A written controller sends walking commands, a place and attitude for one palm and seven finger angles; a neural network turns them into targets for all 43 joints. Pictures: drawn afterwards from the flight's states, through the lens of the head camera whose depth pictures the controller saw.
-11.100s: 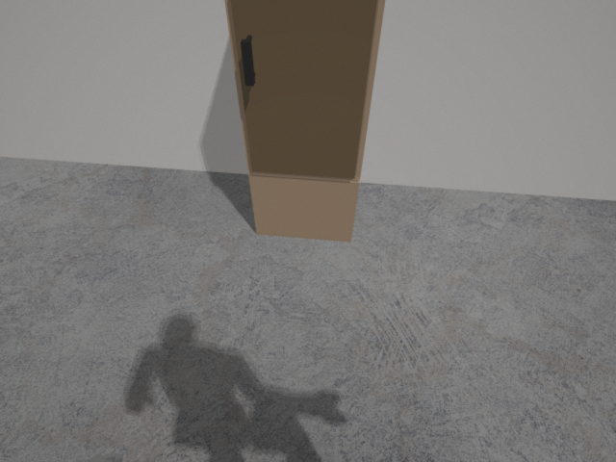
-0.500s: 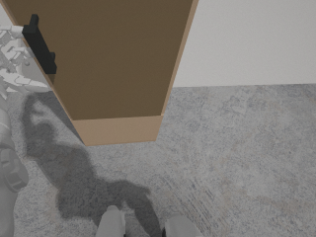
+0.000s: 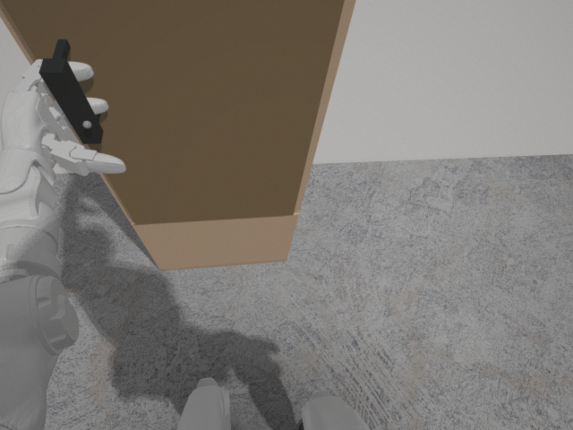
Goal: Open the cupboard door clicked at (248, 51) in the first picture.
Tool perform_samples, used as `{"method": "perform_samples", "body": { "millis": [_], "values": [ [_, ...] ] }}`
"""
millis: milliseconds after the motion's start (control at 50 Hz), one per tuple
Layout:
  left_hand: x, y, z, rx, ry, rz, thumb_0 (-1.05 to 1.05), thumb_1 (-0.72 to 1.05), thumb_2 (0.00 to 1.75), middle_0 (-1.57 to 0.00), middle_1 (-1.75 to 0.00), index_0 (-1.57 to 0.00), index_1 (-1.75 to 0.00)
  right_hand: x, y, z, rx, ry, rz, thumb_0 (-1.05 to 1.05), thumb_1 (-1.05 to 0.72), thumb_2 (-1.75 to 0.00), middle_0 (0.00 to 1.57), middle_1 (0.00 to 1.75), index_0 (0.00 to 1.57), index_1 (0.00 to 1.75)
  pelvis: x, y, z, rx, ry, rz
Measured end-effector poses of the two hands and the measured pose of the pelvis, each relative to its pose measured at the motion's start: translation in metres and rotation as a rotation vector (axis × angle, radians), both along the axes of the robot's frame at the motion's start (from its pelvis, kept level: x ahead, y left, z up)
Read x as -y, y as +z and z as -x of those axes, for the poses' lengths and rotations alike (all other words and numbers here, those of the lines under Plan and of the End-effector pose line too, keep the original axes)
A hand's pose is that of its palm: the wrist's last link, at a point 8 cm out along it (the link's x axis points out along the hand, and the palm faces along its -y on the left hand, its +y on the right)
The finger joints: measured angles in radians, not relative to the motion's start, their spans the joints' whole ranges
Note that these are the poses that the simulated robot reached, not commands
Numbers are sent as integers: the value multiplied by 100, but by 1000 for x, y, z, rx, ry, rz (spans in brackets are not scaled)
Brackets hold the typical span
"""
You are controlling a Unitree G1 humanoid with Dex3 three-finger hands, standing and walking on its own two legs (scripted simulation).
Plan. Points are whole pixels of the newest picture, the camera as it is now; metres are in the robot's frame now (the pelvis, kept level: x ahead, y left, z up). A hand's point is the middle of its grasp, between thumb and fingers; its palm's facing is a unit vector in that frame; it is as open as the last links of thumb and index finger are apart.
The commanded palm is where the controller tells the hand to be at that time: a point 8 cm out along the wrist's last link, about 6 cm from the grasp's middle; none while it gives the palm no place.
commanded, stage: slide the fingers in behind the handle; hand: left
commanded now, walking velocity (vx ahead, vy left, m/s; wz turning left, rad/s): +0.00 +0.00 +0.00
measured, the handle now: (78, 94) +0.55 +0.25 +0.10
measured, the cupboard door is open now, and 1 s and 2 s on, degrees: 0 0 11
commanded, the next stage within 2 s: close the thumb around the handle in 0.64 s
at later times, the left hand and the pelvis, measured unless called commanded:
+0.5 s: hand (93, 124) +0.50 +0.22 +0.10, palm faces +0.06 -1.00 +0.01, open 14.0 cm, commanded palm +0.47 +0.27 +0.10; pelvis +0.01 -0.01 +0.00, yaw +0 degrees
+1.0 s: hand (87, 128) +0.49 +0.23 +0.10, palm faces +0.06 -1.00 +0.01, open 12.1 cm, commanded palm +0.47 +0.26 +0.10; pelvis +0.00 +0.00 +0.00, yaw +0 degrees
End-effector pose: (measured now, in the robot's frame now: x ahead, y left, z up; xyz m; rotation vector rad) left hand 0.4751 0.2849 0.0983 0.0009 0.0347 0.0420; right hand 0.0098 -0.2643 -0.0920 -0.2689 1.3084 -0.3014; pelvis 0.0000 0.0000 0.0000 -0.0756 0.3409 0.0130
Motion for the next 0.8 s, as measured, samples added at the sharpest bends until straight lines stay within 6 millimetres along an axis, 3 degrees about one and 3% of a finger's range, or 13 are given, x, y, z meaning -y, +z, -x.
{"method": "perform_samples", "body": {
  "millis": [200,540,800],
  "values": [
    [10,1,-2,4,17,-5,-1,-50,30,-30,-120,-31,-121,5,-3,2,-6,-13,-19,1,-90,-90,20,30,20,30,6,0,-3,0,-6,-8],
    [6,1,3,11,16,12,-1,-50,30,-29,-120,-30,-120,8,-1,-3,3,-17,-12,1,-90,-90,20,30,20,30,8,2,-6,6,-7,-11],
    [2,4,12,25,6,13,-1,-49,30,-30,-119,-30,-120,1,0,-13,32,6,-13,1,-90,-90,20,30,20,30,1,3,-3,21,3,-4]
  ]
}}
